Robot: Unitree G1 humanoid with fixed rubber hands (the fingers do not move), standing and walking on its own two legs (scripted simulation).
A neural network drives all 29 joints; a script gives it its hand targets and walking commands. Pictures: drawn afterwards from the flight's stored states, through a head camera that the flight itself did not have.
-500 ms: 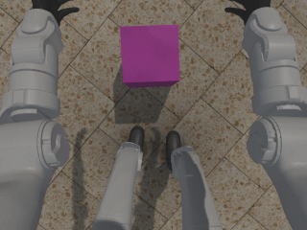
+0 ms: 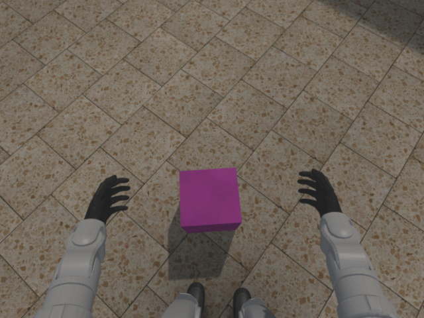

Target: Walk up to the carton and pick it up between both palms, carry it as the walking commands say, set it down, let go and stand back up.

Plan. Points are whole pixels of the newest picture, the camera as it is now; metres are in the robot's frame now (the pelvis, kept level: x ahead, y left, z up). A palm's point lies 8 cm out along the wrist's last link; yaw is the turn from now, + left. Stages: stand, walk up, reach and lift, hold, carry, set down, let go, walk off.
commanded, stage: let go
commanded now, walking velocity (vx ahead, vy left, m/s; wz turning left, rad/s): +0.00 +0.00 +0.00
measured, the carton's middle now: (209, 202) +0.45 +0.03 -0.62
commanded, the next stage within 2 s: stand in 0.82 s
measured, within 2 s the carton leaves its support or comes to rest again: neither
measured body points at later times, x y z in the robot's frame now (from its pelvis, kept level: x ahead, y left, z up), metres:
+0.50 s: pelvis +0.01 -0.02 +0.03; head +0.01 -0.02 +0.48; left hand +0.19 +0.21 -0.04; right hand +0.19 -0.25 -0.04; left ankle +0.01 +0.09 -0.71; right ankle -0.01 -0.11 -0.71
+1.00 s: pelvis +0.02 -0.01 +0.03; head -0.02 +0.00 +0.47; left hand +0.15 +0.24 -0.07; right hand +0.13 -0.27 -0.07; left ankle +0.01 +0.09 -0.71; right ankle -0.01 -0.11 -0.71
